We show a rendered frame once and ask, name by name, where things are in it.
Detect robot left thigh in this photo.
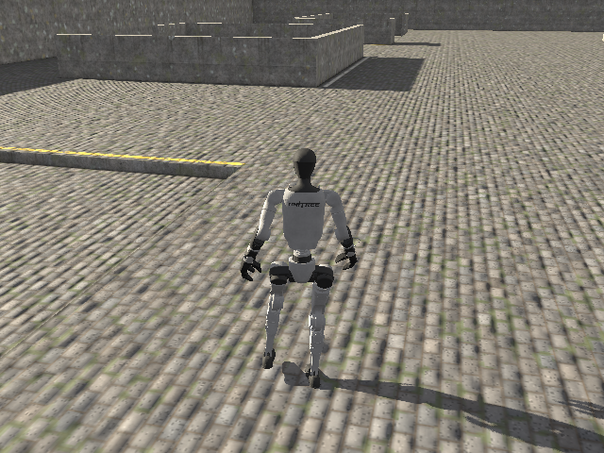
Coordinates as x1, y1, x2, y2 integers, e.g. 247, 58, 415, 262
269, 261, 289, 311

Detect right robot upper arm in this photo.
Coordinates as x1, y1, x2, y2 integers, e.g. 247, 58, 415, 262
323, 190, 350, 241

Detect right robot shin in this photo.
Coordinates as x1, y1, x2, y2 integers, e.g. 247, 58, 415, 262
310, 314, 326, 376

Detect robot right forearm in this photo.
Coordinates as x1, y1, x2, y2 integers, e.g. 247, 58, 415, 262
340, 226, 356, 257

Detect robot left forearm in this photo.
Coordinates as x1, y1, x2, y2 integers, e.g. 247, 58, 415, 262
243, 226, 264, 263

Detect robot right hand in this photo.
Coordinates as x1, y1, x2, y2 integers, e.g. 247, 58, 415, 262
335, 253, 357, 270

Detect left robot upper arm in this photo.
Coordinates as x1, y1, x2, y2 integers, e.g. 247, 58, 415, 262
255, 189, 285, 241

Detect robot left hand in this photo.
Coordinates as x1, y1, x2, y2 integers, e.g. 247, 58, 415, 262
240, 259, 261, 281

